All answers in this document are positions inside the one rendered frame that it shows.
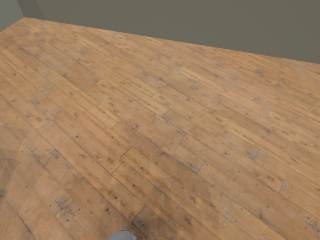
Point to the robot left thigh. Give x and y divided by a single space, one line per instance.
122 235

